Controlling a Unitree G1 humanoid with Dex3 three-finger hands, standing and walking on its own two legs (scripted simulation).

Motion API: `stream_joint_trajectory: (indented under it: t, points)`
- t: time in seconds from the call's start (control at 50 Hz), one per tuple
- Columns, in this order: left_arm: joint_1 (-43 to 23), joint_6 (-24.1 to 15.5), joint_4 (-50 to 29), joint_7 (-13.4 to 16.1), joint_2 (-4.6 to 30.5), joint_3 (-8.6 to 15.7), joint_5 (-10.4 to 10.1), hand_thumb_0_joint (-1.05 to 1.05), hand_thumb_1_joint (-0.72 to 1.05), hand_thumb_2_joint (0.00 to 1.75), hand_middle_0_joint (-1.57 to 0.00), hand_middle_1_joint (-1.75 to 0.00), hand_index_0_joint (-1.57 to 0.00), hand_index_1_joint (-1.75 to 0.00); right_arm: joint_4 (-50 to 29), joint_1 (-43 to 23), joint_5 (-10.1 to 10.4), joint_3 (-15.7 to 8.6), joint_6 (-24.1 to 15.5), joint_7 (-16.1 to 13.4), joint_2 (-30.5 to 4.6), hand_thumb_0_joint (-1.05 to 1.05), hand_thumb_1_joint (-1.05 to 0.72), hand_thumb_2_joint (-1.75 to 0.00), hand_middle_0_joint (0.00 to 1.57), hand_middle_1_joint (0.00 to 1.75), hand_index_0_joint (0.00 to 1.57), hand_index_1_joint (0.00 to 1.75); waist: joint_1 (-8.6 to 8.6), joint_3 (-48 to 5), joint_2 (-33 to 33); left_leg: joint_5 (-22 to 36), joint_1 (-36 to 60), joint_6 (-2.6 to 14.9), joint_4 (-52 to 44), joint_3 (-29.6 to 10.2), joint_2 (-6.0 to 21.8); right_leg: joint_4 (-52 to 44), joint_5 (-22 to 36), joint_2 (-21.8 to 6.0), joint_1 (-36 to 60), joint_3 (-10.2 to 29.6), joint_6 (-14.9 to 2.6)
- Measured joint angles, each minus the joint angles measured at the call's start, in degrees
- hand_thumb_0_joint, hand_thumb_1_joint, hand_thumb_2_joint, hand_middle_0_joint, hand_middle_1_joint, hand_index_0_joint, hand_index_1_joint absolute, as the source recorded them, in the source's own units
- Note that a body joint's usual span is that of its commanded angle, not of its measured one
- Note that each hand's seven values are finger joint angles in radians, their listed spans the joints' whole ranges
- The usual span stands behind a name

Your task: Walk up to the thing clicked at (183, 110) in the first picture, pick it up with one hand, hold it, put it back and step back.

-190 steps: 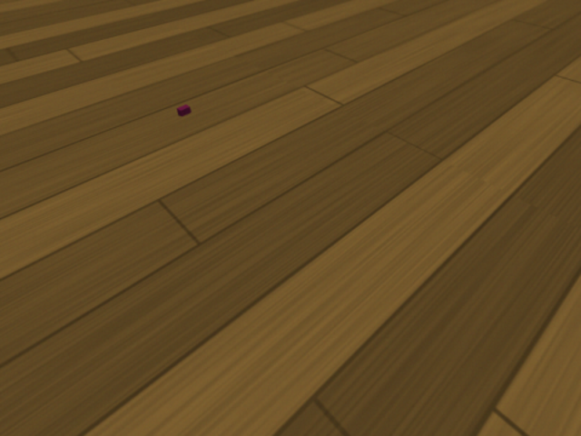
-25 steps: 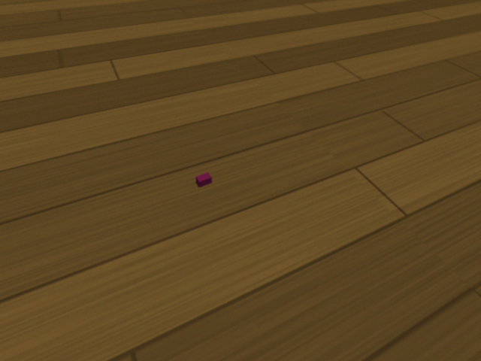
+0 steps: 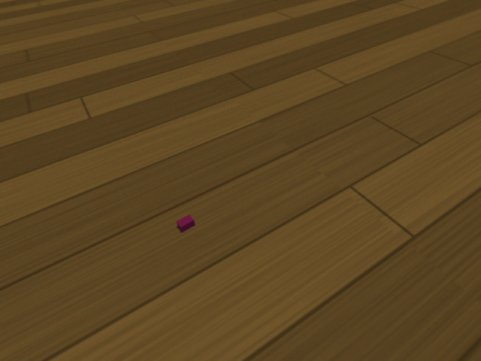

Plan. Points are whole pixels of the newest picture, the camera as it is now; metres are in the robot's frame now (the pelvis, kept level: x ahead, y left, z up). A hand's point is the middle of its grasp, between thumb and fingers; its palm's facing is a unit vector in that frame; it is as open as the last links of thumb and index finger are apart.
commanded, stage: walk up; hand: left
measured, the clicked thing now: (185, 223) +0.94 +0.34 -0.73
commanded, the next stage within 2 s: none
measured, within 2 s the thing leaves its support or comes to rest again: neither
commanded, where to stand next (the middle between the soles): +0.62 +0.03 m, yaw +1 degrees
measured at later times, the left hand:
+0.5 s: hand (97, 338) +0.23 +0.31 -0.14, palm faces -0.02 -0.94 -0.34, open 7.4 cm
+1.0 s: hand (124, 259) +0.39 +0.29 -0.11, palm faces +0.04 -0.91 -0.40, open 7.4 cm
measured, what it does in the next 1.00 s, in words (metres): walks ahead: left foot, then right foot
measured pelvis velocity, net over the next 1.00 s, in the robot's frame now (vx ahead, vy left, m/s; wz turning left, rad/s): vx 0.36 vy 0.01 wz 0.04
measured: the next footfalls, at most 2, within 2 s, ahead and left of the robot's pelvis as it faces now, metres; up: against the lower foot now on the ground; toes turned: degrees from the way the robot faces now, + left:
left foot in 0.32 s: +0.27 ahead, +0.16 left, +0.00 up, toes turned +8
right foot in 0.72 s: +0.42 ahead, -0.13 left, +0.00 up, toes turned -4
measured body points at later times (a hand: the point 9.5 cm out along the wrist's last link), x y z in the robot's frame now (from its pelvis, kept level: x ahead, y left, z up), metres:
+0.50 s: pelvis +0.19 +0.03 +0.01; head +0.20 +0.06 +0.46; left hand +0.23 +0.36 -0.12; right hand +0.27 -0.29 -0.08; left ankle +0.23 +0.15 -0.72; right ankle +0.20 -0.11 -0.66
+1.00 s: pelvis +0.36 +0.01 +0.02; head +0.38 +0.00 +0.46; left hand +0.39 +0.34 -0.08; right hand +0.46 -0.31 -0.10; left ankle +0.46 +0.15 -0.69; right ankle +0.38 -0.12 -0.72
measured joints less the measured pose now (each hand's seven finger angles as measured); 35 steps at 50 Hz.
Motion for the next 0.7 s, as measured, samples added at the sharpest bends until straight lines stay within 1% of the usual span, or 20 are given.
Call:
stream_joint_trajectory:
  t: [0.02,0.04,0.08,0.12,0.18,0.24,0.28,0.32,0.34,0.36,0.4,0.42,0.46,0.5,0.54,0.58,0.64,0.7]
  points:
    - [0.0,-0.1,-0.5,0.2,-0.6,-0.4,-0.3,0.00,0.90,0.89,-0.20,-0.30,-0.20,-0.30,0.3,-0.6,0.1,0.1,0.2,-0.1,-0.1,0.01,-0.90,-0.89,0.21,0.30,0.20,0.30,0.30,0.3,0.4,0.9,-2.8,0.23,4.8,-0.9,-0.8,-0.5,-0.6,0.1,1.0,-0.3,-0.21]
    - [0.0,-0.2,-0.9,0.4,-1.1,-0.8,-0.6,0.00,0.90,0.89,-0.20,-0.30,-0.21,-0.30,0.5,-1.2,0.3,0.2,0.3,-0.1,-0.2,0.01,-0.90,-0.89,0.21,0.30,0.20,0.30,0.58,0.6,0.9,2.2,-5.4,0.40,7.5,-1.3,-1.2,-1.7,-0.7,0.2,2.4,-0.6,-0.37]
    - [0.6,-0.1,-1.3,0.6,-1.9,-1.4,-0.8,0.00,0.90,0.89,-0.20,-0.30,-0.21,-0.30,0.3,-2.3,0.5,0.3,0.0,0.2,-0.3,0.01,-0.90,-0.89,0.20,0.30,0.20,0.30,0.95,0.8,1.6,4.8,-9.6,0.36,7.6,-1.4,-1.0,-4.7,-0.4,0.6,5.0,-1.2,-0.45]
    - [1.3,0.1,-1.4,0.7,-2.1,-1.8,-0.6,0.00,0.90,0.89,-0.21,-0.30,-0.21,-0.30,-0.2,-3.1,0.3,0.2,-0.3,0.8,0.0,0.01,-0.90,-0.89,0.20,0.30,0.20,0.30,1.26,0.8,1.7,6.7,-12.7,-0.14,3.7,-1.2,-0.3,-7.3,-0.4,0.9,7.3,-1.6,-0.61]
    - [2.6,0.3,-1.4,0.6,-1.6,-1.8,-0.1,0.00,0.90,0.89,-0.21,-0.30,-0.21,-0.30,-0.7,-4.0,-0.1,0.0,-0.3,1.7,0.5,0.01,-0.90,-0.89,0.20,0.30,0.20,0.30,1.81,0.7,0.9,9.5,-15.0,-0.84,-4.9,-0.8,0.9,-9.3,-1.5,1.1,9.8,-2.1,-0.82]
    - [3.7,0.4,-1.3,0.4,-0.8,-1.5,0.0,0.00,0.90,0.89,-0.21,-0.30,-0.21,-0.30,-0.7,-4.4,-0.5,-0.2,-0.3,2.3,0.8,0.01,-0.90,-0.89,0.20,0.30,0.20,0.30,2.48,0.5,-0.2,13.5,-14.8,-1.09,-13.1,-0.3,1.6,-9.5,-3.7,1.0,12.1,-2.6,-0.27]
    - [4.5,0.8,-1.1,0.3,-0.1,-1.4,0.0,0.00,0.90,0.89,-0.21,-0.30,-0.21,-0.30,-0.5,-4.5,-0.6,-0.4,-0.6,2.4,0.9,0.01,-0.90,-0.89,0.21,0.30,0.20,0.30,2.82,0.2,-0.9,16.1,-13.3,-1.02,-17.6,0.3,1.5,-8.2,-6.0,0.6,13.3,-2.8,0.38]
    - [5.6,1.2,-0.7,0.3,0.4,-1.5,0.1,0.01,0.90,0.89,-0.21,-0.30,-0.21,-0.30,-0.8,-4.2,-0.9,-0.7,-1.2,2.3,0.5,0.01,-0.90,-0.89,0.21,0.30,0.20,0.30,2.68,-0.5,-1.6,17.3,-10.6,-0.70,-20.7,1.2,0.8,-4.7,-9.7,-0.1,13.6,-2.8,0.83]
    - [5.9,1.5,-0.4,0.4,0.8,-1.4,0.1,0.01,0.90,0.89,-0.21,-0.30,-0.21,-0.30,-0.9,-4.4,-0.9,-0.9,-1.7,2.0,0.6,0.01,-0.90,-0.89,0.21,0.30,0.20,0.30,2.47,-0.4,-2.8,18.8,-10.1,-0.57,-20.0,1.9,-0.1,-0.9,-11.8,-1.4,12.8,-2.1,0.16]
    - [5.9,2.0,0.2,0.6,0.9,-1.3,0.0,0.01,0.90,0.89,-0.21,-0.30,-0.21,-0.30,-1.3,-4.6,-1.1,-1.1,-2.1,1.6,0.7,0.01,-0.90,-0.89,0.21,0.30,0.20,0.30,2.18,-0.2,-3.8,17.4,-10.1,-0.45,-18.0,2.6,-0.8,5.2,-13.4,-1.8,10.7,-0.1,-0.44]
    - [5.3,2.9,1.5,1.2,0.8,-1.7,-0.1,0.01,0.90,0.89,-0.21,-0.30,-0.21,-0.30,-2.2,-4.5,-0.5,-1.0,-2.6,1.0,1.0,0.01,-0.90,-0.89,0.21,0.30,0.20,0.30,1.11,0.0,-4.1,14.8,-9.2,-0.07,-16.6,2.7,-1.0,17.5,-14.5,0.3,5.5,3.1,-1.40]
    - [4.9,3.1,1.9,1.4,1.0,-1.8,-0.3,0.01,0.90,0.89,-0.21,-0.30,-0.21,-0.30,-2.5,-4.3,-0.2,-0.7,-2.7,0.8,1.4,0.01,-0.90,-0.89,0.21,0.30,0.20,0.30,0.77,0.2,-4.6,14.3,-7.9,0.01,-17.4,2.9,-1.1,21.5,-13.4,1.0,3.2,4.1,-1.62]
    - [4.3,3.0,2.2,1.4,1.3,-1.9,-0.6,0.01,0.90,0.89,-0.20,-0.30,-0.20,-0.30,-2.9,-3.7,0.0,-0.1,-2.7,0.4,2.2,0.01,-0.90,-0.89,0.21,0.30,0.20,0.30,0.40,0.5,-5.7,14.3,-5.1,-0.04,-20.0,3.5,-1.5,24.2,-10.8,1.0,-0.8,4.7,-1.63]
    - [3.8,2.8,2.1,1.1,1.4,-1.7,-0.7,0.01,0.90,0.89,-0.20,-0.30,-0.20,-0.30,-2.9,-2.9,0.1,0.4,-2.7,0.2,2.4,0.01,-0.90,-0.89,0.21,0.30,0.20,0.30,0.19,0.6,-6.1,14.2,-2.6,-0.08,-22.3,4.0,-1.7,21.5,-8.8,0.0,-3.5,4.3,-0.95]
    - [3.2,2.9,1.8,0.5,1.1,-1.6,-0.6,0.01,0.90,0.89,-0.20,-0.30,-0.20,-0.30,-2.9,-2.2,-0.2,0.6,-2.4,0.1,2.2,0.01,-0.90,-0.89,0.21,0.30,0.20,0.30,-0.06,0.9,-6.0,13.7,-0.5,0.00,-23.8,4.3,-1.7,16.6,-7.7,-1.0,-5.1,3.7,-0.19]
    - [2.6,2.9,1.5,-0.1,0.8,-1.5,-0.4,0.01,0.90,0.89,-0.20,-0.30,-0.20,-0.30,-2.9,-1.5,-0.4,0.6,-2.3,0.2,1.8,0.01,-0.90,-0.89,0.21,0.30,0.20,0.30,-0.32,1.3,-5.4,12.7,1.3,-0.07,-24.5,4.5,-1.6,11.2,-5.8,-1.9,-5.6,3.3,0.12]
    - [1.9,2.7,1.3,-0.7,0.4,-1.2,-0.1,0.01,0.90,0.89,-0.20,-0.30,-0.20,-0.30,-2.8,-0.5,-0.4,0.4,-1.8,0.5,1.0,0.01,-0.90,-0.89,0.21,0.30,0.20,0.30,-0.78,1.2,-4.2,10.3,3.2,-0.73,-24.0,4.6,-1.3,3.5,-2.1,-2.3,-4.6,3.2,-0.02]
    - [1.8,2.0,1.3,-0.7,0.4,-0.9,0.1,0.01,0.90,0.89,-0.20,-0.30,-0.21,-0.30,-2.7,0.5,-0.2,0.2,-1.0,0.6,0.3,0.01,-0.90,-0.89,0.21,0.30,0.20,0.30,-1.02,0.5,-2.8,6.0,3.9,-1.76,-20.2,4.3,-0.3,-2.5,0.3,-1.4,-1.0,2.1,-0.41]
